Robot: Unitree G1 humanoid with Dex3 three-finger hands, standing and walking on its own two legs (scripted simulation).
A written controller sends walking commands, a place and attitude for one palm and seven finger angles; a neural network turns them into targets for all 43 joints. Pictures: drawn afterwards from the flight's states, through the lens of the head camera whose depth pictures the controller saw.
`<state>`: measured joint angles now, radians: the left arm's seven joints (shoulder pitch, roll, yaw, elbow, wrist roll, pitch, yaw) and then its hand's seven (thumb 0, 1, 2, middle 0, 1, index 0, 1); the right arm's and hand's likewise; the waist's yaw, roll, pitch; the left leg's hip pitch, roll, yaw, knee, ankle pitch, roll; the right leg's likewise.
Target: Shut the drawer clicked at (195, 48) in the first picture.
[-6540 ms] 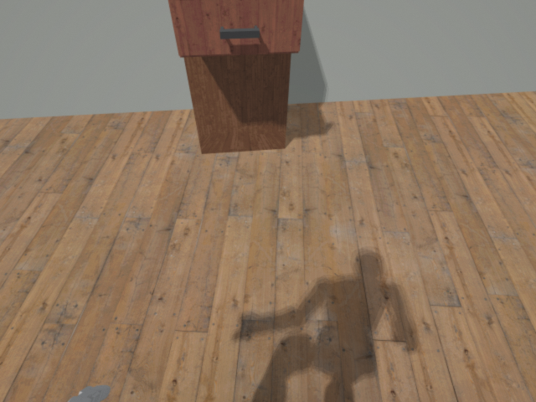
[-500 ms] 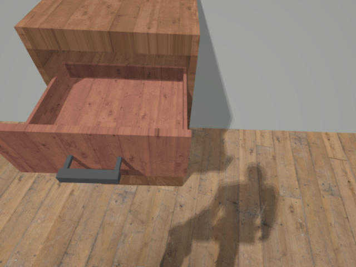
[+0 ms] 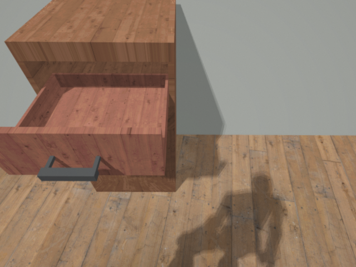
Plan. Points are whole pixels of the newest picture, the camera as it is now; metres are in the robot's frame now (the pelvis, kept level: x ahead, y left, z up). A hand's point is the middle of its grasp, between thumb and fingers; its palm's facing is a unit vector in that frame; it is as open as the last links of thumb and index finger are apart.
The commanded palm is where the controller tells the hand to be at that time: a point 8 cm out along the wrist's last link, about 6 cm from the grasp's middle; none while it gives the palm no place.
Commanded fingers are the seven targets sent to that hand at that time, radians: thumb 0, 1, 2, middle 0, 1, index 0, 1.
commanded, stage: come to a stop and stand still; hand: left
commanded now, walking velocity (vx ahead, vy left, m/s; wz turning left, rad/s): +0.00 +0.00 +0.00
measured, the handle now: (71, 167) +0.33 +0.29 +0.02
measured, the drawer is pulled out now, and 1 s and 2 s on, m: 0.30 0.30 0.30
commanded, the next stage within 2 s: look again from close up in 0.08 s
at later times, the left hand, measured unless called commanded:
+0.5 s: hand out of the picture +0.00 +0.21 -0.18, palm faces +0.03 -0.98 -0.20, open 7.3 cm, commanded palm none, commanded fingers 0.00 0.90 0.90 -0.20 -0.30 -0.20 -0.30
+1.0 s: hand (77, 238) +0.18 +0.23 -0.02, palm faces +0.23 -0.97 -0.12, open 6.9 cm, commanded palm +0.09 +0.27 -0.05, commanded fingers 0.00 0.90 0.90 -0.42 -0.54 -0.42 -0.54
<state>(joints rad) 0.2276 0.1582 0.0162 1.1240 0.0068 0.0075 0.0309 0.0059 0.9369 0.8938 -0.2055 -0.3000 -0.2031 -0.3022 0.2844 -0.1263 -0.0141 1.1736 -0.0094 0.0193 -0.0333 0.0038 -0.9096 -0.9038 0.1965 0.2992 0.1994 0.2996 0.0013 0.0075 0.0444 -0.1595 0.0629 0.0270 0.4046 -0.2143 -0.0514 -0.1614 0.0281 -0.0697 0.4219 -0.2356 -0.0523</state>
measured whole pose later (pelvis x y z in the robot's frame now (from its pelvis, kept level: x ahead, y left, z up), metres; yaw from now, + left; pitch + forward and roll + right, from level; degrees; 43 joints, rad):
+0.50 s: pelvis +0.00 +0.04 -0.01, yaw +0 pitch -2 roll +0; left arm 0.30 0.14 -0.01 1.08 0.01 -0.01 0.03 0.00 0.91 0.89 -0.21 -0.30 -0.20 -0.30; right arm 0.32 -0.15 0.01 1.08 -0.01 -0.01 -0.02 0.01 -0.93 -0.90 0.20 0.30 0.20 0.30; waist 0.00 0.03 0.01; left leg -0.20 0.00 0.05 0.50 -0.28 0.02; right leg -0.21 -0.02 -0.05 0.50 -0.27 0.00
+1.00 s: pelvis -0.01 +0.05 -0.02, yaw +1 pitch +3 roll +0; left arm 0.48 0.16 0.06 0.07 -0.13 -0.17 0.07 0.02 0.94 0.89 -0.26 -0.37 -0.26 -0.37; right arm 0.31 -0.23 -0.03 0.81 0.01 -0.27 -0.04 0.02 -0.92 -0.90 0.20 0.30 0.20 0.30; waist -0.03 0.01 -0.06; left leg -0.35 -0.02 0.04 0.63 -0.33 0.03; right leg -0.36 -0.05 -0.05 0.64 -0.33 0.01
